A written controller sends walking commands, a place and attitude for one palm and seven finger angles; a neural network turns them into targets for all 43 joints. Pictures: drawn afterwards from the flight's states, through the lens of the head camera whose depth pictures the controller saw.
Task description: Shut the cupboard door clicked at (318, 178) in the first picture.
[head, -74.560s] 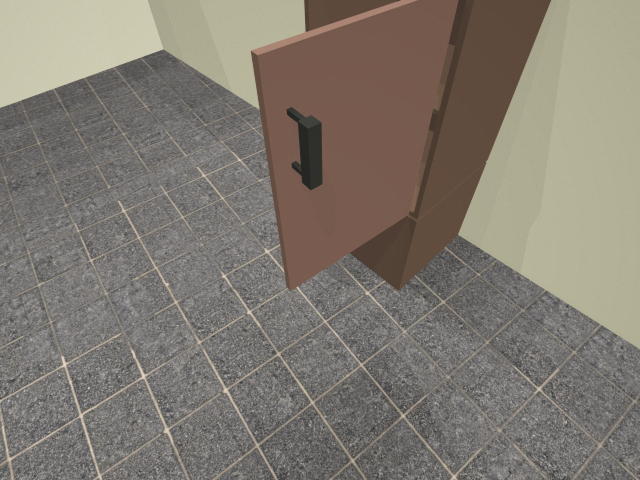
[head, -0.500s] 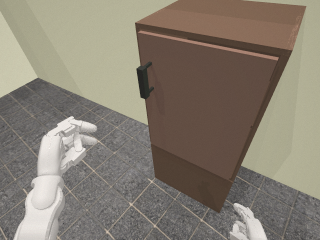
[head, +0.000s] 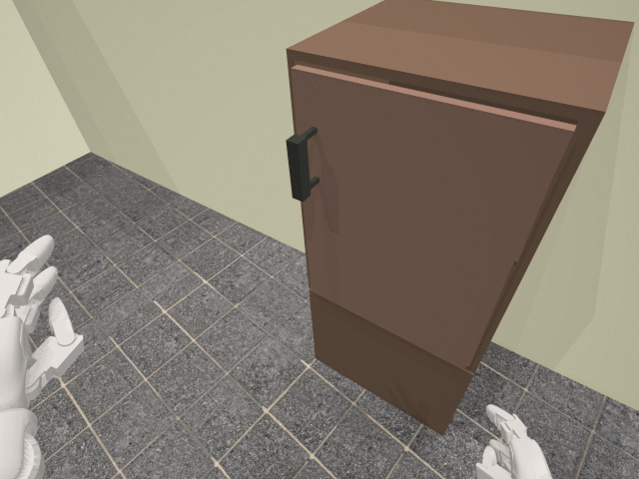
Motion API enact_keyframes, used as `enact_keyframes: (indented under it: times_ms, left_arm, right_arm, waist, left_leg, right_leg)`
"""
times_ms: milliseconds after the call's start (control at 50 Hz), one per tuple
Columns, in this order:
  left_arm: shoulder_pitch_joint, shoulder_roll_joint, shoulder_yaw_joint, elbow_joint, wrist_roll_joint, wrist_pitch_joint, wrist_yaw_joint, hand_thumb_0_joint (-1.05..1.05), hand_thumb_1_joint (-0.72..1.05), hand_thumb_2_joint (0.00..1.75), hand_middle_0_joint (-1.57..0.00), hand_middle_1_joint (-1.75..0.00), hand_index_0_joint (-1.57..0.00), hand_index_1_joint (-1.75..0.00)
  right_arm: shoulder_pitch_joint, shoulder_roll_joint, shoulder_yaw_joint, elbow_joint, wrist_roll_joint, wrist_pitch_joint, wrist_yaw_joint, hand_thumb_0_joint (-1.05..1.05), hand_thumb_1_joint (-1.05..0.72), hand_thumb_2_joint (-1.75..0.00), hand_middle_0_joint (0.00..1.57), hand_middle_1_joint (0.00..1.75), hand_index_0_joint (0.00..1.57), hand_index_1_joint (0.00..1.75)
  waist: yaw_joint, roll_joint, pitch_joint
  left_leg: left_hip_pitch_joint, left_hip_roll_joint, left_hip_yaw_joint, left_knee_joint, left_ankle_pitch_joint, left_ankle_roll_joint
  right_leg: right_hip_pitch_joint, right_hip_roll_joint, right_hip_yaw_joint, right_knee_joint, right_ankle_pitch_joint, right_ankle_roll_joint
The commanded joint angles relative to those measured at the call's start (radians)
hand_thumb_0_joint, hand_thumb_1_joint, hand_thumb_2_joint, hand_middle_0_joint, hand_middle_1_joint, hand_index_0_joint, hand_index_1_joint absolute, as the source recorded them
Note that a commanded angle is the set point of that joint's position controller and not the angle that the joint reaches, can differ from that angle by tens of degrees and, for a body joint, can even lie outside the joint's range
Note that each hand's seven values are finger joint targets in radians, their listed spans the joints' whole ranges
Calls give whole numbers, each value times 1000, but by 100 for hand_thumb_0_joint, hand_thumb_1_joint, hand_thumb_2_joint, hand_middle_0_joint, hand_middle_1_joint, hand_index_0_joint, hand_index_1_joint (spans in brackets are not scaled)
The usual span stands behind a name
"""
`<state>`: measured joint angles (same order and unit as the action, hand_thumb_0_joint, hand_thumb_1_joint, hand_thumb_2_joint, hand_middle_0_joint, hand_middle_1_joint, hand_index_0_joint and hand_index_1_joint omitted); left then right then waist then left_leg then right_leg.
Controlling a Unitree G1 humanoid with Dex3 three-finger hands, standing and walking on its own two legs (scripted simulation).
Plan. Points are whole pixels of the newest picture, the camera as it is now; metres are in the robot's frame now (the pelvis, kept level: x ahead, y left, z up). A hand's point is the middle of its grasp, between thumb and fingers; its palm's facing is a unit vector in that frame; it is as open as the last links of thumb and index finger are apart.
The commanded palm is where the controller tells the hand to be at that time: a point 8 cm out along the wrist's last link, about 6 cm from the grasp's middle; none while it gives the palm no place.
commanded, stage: draw the hand back to the body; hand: left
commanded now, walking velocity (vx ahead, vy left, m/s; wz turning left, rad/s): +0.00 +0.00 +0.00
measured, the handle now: (306, 163) +0.62 +0.12 +0.08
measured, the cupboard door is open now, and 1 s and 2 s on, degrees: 0 0 0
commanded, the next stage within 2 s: step back with the hand held close in 0.16 s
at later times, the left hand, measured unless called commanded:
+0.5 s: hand (86, 341) +0.19 +0.27 +0.15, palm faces +0.41 -0.79 -0.46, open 7.4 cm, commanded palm +0.13 +0.31 +0.17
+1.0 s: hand (22, 426) +0.11 +0.27 +0.15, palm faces +0.47 -0.77 -0.43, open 7.4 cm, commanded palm +0.05 +0.31 +0.17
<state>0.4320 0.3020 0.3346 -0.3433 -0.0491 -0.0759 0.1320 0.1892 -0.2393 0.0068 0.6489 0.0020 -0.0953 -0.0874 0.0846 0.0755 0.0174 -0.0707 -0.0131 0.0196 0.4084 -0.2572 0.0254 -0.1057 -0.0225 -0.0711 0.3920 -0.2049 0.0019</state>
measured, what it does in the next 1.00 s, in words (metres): shifts its weight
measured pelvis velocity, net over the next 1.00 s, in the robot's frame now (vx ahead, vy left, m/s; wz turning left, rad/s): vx -0.09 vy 0.01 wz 0.00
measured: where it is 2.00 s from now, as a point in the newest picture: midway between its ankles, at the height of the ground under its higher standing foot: outside the picture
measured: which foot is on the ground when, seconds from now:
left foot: down 0.00-1.00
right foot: down 0.00-1.00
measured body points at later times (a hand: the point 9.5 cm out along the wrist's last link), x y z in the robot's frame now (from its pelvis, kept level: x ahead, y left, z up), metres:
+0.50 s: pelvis -0.01 +0.01 -0.01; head +0.00 -0.01 +0.44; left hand +0.16 +0.31 +0.17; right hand +0.16 -0.24 -0.10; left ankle -0.02 +0.10 -0.74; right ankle +0.01 -0.12 -0.74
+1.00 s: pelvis -0.09 +0.01 -0.03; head -0.09 +0.02 +0.42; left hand +0.08 +0.31 +0.17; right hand +0.06 -0.24 -0.11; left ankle -0.02 +0.10 -0.74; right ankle +0.01 -0.12 -0.74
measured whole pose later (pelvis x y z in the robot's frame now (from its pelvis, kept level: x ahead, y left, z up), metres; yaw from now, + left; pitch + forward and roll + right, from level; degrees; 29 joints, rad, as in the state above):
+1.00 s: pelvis -0.09 +0.01 -0.03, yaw +0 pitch -1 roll -1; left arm 0.50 0.38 0.42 -0.49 -0.01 -0.20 0.17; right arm 0.25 -0.23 0.01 0.58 0.00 -0.04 -0.09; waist 0.00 -0.01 0.01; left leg -0.44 -0.01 0.04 0.70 -0.31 0.05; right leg -0.44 -0.03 -0.05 0.61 -0.16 0.01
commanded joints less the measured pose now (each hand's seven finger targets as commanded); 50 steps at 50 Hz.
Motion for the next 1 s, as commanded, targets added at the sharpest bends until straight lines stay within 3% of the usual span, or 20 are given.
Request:
enact_keyframes:
  times_ms: [0,60,160,260,280,300,340,400,440,500,520,580,620,680,720,780,820,880,920,980]
  left_arm:
    - [-107,225,113,-246,6,-76,19,0,90,90,-20,-30,-20,-30]
    - [-85,236,130,-247,3,-75,17,0,90,90,-20,-30,-20,-30]
    - [-69,223,131,-211,-5,-69,9,0,90,90,-20,-30,-20,-30]
    - [-72,213,119,-218,-5,-70,5,0,90,90,-20,-30,-20,-30]
    - [-150,329,226,-257,-7,-105,11,0,90,90,-20,-30,-20,-30]
    - [-43,261,173,-193,-7,-108,5,0,90,90,-20,-30,-20,-30]
    - [-17,239,140,-221,-3,-111,6,0,90,90,-20,-30,-20,-30]
    - [38,262,161,-253,-4,-119,24,0,90,90,-20,-30,-20,-30]
    - [70,281,184,-286,-6,-122,33,0,90,90,-20,-30,-20,-30]
    - [100,315,225,-337,-10,-124,45,0,90,90,-20,-30,-20,-30]
    - [103,338,249,-350,-9,-124,46,0,90,90,-20,-30,-20,-30]
    - [106,314,237,-353,-10,-125,43,0,90,90,-20,-30,-20,-30]
    - [108,318,252,-332,-6,-129,40,0,90,90,-20,-30,-20,-30]
    - [88,277,222,-287,1,-133,38,0,90,90,-20,-30,-20,-30]
    - [66,290,236,-275,15,-143,39,0,90,90,-20,-30,-20,-30]
    - [22,265,205,-258,30,-154,42,0,90,90,-20,-30,-20,-30]
    - [-8,301,230,-297,42,-168,45,0,90,90,-20,-30,-20,-30]
    - [-22,302,218,-349,40,-186,56,0,90,90,-20,-30,-20,-30]
    - [-36,345,252,-395,41,-198,67,0,90,90,-20,-30,-20,-30]
    - [-7,323,250,-405,40,-215,77,0,90,90,-20,-30,-20,-30]
  right_arm:
    - [-125,-83,-26,-164,0,-57,-8,0,-90,-90,20,30,20,30]
    - [-131,-74,-19,-163,-2,-58,-6,0,-90,-90,20,30,20,30]
    - [-131,-72,-19,-164,-1,-49,-5,0,-90,-90,20,30,20,30]
    - [-127,-78,-26,-167,0,-46,-5,0,-90,-90,20,30,20,30]
    - [-105,-123,-40,-200,8,-26,0,0,-90,-90,20,30,20,30]
    - [-96,-105,-40,-187,5,-15,-1,0,-90,-90,20,30,20,30]
    - [-100,-91,-35,-193,5,-3,2,0,-90,-90,20,30,20,30]
    - [-79,-101,-48,-197,8,15,0,0,-90,-90,20,30,20,30]
    - [-78,-104,-51,-207,10,26,-6,0,-90,-90,20,30,20,30]
    - [-83,-117,-60,-232,13,44,-15,0,-90,-90,20,30,20,30]
    - [-91,-122,-63,-235,10,47,-19,0,-90,-90,20,30,20,30]
    - [-76,-118,-64,-252,10,55,-20,0,-90,-90,20,30,20,30]
    - [-80,-128,-69,-250,3,49,-21,0,-90,-90,20,30,20,30]
    - [-59,-131,-65,-247,5,43,-17,0,-90,-90,20,30,20,30]
    - [-62,-140,-68,-246,5,38,-17,0,-90,-90,20,30,20,30]
    - [-46,-134,-62,-253,14,36,-14,0,-90,-90,20,30,20,30]
    - [-53,-141,-65,-252,11,30,-14,0,-90,-90,20,30,20,30]
    - [-47,-117,-54,-249,7,15,-11,0,-90,-90,20,30,20,30]
    - [-50,-123,-53,-240,-1,7,-12,0,-90,-90,20,30,20,30]
    - [-38,-120,-49,-235,-2,-7,-15,0,-90,-90,20,30,20,30]
  waist:
    - [-20,-10,-94]
    - [-15,22,-76]
    - [-21,-12,-15]
    - [-24,-10,-43]
    - [-63,-17,-13]
    - [-66,-72,-46]
    - [-73,-96,-78]
    - [-80,-87,-143]
    - [-81,-66,-190]
    - [-77,-26,-223]
    - [-70,20,-239]
    - [-71,34,-216]
    - [-63,61,-182]
    - [-73,34,-118]
    - [-73,26,-98]
    - [-91,-51,-47]
    - [-89,-53,-51]
    - [-93,-107,-60]
    - [-93,-72,-77]
    - [-95,13,-103]
  left_leg:
    - [-52,18,-9,-78,206,-13]
    - [-70,19,-9,-80,211,-20]
    - [-88,26,-3,-84,180,-18]
    - [-69,27,1,-81,182,-13]
    - [-173,53,-35,-29,110,8]
    - [-157,48,-39,14,100,9]
    - [-143,41,-33,67,117,2]
    - [-153,47,-40,106,161,-6]
    - [-162,62,-52,100,256,-14]
    - [-183,98,-82,62,423,-18]
    - [-192,110,-94,53,485,-21]
    - [-232,149,-113,21,534,-17]
    - [-305,176,-137,-31,419,4]
    - [-478,198,-145,-69,142,37]
    - [-597,184,-145,-78,-101,55]
    - [-705,142,-133,-42,-368,63]
    - [-683,116,-127,9,-421,62]
    - [-590,80,-113,94,-375,44]
    - [-539,77,-118,98,-345,37]
    - [-578,105,-145,21,-378,49]
  right_leg:
    - [67,9,23,-44,102,-13]
    - [78,8,25,-46,113,-15]
    - [49,11,28,-64,87,-13]
    - [52,10,33,-66,87,-11]
    - [-16,-44,116,-86,125,-23]
    - [-41,-88,138,-92,123,-35]
    - [-61,-133,161,-87,169,-53]
    - [-67,-160,163,-40,221,-71]
    - [-35,-152,135,29,314,-66]
    - [-10,-95,91,131,393,-34]
    - [5,-80,80,166,411,-26]
    - [-11,-37,65,223,308,-4]
    - [-4,-13,61,247,199,6]
    - [41,-10,78,283,131,10]
    - [97,-19,102,275,155,8]
    - [77,-50,155,240,68,-2]
    - [17,-69,203,167,-50,-14]
    - [-114,-112,255,75,-194,-40]
    - [-159,-118,257,51,-229,-48]
    - [-104,-70,188,135,-199,-25]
